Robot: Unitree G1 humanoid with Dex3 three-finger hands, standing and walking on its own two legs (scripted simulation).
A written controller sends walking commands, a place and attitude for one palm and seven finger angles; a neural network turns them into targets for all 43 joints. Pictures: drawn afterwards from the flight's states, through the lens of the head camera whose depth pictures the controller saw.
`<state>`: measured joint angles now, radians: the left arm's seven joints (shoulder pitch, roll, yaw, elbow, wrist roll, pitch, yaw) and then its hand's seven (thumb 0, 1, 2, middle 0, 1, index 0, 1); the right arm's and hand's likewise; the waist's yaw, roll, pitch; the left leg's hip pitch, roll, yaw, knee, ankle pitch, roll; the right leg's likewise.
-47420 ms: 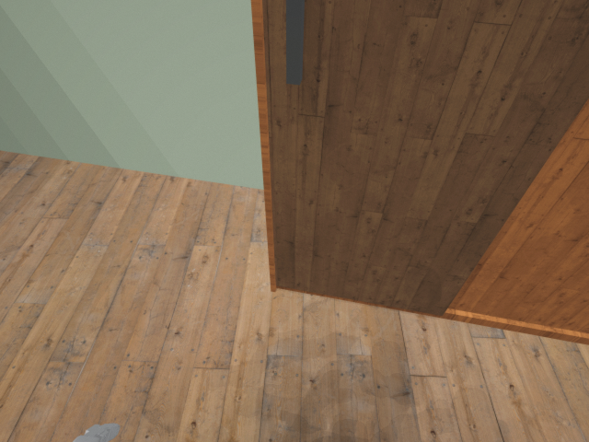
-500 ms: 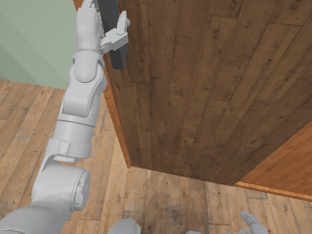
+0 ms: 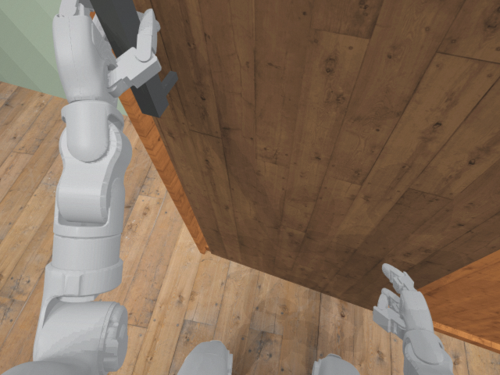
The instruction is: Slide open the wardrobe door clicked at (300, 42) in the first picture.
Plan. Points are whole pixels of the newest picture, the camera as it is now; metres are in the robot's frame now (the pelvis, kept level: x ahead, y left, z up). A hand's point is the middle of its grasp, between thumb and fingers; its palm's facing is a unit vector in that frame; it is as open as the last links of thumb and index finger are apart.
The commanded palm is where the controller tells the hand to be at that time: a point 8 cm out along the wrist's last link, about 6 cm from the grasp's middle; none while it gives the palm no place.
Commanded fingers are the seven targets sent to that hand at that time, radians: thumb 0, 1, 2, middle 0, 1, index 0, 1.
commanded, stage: step sideways, sliding the door along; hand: left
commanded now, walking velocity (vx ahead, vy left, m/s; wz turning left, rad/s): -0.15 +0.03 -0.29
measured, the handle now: (137, 22) +0.43 +0.21 +0.27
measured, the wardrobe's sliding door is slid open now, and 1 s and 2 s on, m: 0.04 0.22 0.31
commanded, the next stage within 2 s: none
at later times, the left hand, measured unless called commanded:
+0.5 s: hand (234, 76) +0.37 +0.09 +0.26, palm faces +0.04 -1.00 +0.00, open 7.3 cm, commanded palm +0.35 +0.09 +0.25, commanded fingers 0.00 0.90 0.90 -0.45 -1.40 -0.45 -1.40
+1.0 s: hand (313, 97) +0.36 +0.01 +0.26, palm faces -0.10 -0.99 +0.01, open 7.3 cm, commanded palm +0.34 +0.04 +0.25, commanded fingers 0.00 0.90 0.90 -0.45 -1.40 -0.45 -1.40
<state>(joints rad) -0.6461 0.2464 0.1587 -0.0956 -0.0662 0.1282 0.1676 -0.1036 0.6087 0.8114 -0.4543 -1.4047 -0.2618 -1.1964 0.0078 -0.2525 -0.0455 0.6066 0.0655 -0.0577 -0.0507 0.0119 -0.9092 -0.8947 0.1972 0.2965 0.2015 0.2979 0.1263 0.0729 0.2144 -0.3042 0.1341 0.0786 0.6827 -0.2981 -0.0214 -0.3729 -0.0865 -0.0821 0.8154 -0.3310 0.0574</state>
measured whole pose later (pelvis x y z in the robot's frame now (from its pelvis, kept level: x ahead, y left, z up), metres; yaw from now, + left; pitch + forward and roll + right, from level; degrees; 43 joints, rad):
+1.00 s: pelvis +0.02 -0.06 +0.00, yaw -10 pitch -1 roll +0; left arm -0.32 0.19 0.03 -0.44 -0.09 -0.01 0.15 -0.14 0.64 0.85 -0.46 -1.41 -0.10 -1.21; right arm -0.03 -0.19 -0.01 0.54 0.03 0.01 -0.01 0.01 -0.91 -0.90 0.20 0.30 0.23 0.32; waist 0.03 -0.03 0.18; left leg -0.31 0.07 0.08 0.66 -0.28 -0.01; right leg -0.48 0.02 0.00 0.68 -0.21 0.01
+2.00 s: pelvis -0.07 -0.20 +0.01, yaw -9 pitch -4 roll -4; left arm -0.69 0.24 0.07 0.08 -0.09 0.07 0.15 -0.11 0.65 0.79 -0.45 -1.40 -0.33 -1.31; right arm 0.06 -0.18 -0.02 0.63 0.06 0.05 0.00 0.01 -0.91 -0.89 0.20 0.30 0.20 0.30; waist 0.14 0.05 0.19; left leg -0.31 0.20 0.05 0.62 -0.23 -0.07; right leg -0.41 -0.02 -0.04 1.02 -0.44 0.03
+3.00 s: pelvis -0.09 -0.38 -0.01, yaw -6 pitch -2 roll -2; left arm -0.61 0.23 0.12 -0.02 -0.07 0.06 0.16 -0.14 0.65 0.80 -0.45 -1.40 -0.26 -1.22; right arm 0.05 -0.20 -0.01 0.60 0.07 -0.02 0.00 0.01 -0.91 -0.89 0.20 0.30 0.20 0.30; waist 0.10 0.07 0.15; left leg -0.40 0.21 0.00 0.81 -0.43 -0.08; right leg -0.29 -0.03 -0.09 0.67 -0.35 0.02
